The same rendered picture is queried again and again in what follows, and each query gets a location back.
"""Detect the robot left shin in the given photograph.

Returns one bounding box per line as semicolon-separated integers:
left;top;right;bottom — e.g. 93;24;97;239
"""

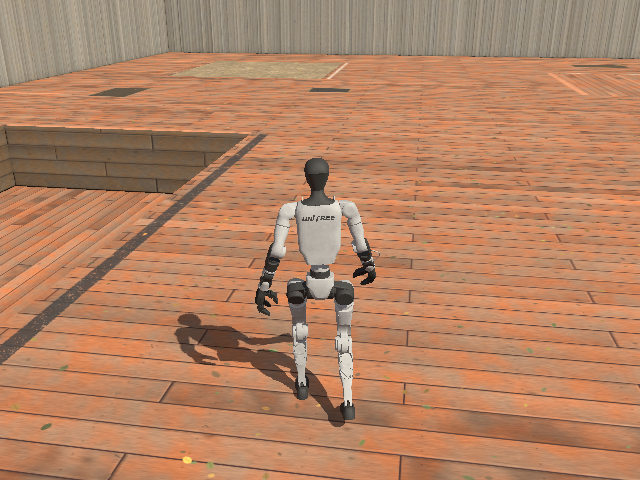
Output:
292;324;307;387

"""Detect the robot right foot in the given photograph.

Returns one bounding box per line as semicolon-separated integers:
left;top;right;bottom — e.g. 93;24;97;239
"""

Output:
340;401;355;420

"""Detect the left robot hand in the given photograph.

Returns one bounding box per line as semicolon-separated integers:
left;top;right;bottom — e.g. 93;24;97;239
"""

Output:
255;288;278;316

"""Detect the right robot forearm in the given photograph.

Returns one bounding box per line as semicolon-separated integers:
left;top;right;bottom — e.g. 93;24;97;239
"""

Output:
357;238;375;272

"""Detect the robot right upper arm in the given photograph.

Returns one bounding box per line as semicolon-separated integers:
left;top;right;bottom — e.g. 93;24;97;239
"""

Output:
339;200;368;253

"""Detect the right robot hand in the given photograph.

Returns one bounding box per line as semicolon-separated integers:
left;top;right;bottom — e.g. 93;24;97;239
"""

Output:
353;267;376;285

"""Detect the robot left upper arm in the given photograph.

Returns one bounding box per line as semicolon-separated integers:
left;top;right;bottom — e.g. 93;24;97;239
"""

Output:
270;202;297;259

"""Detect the left robot forearm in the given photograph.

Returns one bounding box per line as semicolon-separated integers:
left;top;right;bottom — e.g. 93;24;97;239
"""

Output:
258;243;280;291

